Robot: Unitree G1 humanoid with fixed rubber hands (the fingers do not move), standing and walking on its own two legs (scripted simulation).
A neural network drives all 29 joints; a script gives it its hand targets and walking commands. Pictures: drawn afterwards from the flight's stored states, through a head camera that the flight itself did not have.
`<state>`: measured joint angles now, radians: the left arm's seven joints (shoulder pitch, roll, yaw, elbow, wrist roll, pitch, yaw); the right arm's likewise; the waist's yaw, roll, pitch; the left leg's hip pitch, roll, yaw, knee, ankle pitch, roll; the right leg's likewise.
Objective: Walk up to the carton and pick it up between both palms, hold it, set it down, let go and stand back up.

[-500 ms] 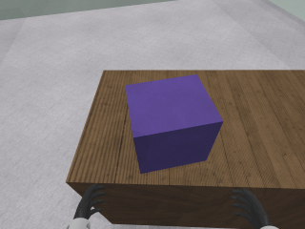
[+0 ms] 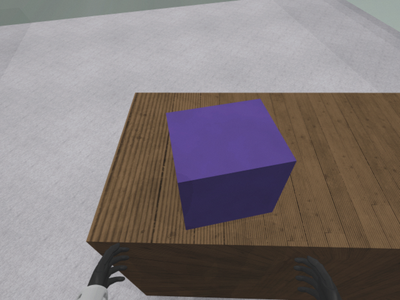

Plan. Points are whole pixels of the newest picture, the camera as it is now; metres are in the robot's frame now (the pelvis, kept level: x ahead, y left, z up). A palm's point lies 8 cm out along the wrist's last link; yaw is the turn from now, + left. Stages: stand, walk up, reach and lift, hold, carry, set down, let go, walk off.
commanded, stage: let go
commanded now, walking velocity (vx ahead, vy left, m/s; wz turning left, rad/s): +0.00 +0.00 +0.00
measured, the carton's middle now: (222, 165) +0.38 -0.01 +0.03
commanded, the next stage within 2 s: stand in 0.26 s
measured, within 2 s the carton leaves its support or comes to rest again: neither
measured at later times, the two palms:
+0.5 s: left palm out of the picture +0.11 +0.26 -0.11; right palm out of the picture +0.11 -0.29 -0.09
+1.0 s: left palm out of the picture +0.09 +0.29 -0.11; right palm out of the picture +0.08 -0.31 -0.10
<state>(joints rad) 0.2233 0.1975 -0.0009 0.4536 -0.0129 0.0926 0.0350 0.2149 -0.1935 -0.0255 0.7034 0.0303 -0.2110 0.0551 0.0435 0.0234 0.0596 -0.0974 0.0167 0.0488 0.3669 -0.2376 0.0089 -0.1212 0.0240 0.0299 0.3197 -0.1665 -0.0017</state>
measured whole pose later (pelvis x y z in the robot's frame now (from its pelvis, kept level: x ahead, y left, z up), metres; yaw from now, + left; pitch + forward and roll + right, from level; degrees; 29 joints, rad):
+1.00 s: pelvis +0.00 -0.01 +0.00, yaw +1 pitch -3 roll +0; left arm 0.11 0.36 0.00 1.03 0.03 -0.03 -0.01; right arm 0.21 -0.36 -0.01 0.94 -0.02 -0.02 0.00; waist 0.00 -0.01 0.01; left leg -0.10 0.02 0.02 0.38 -0.24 0.00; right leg -0.13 0.02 0.00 0.38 -0.20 -0.02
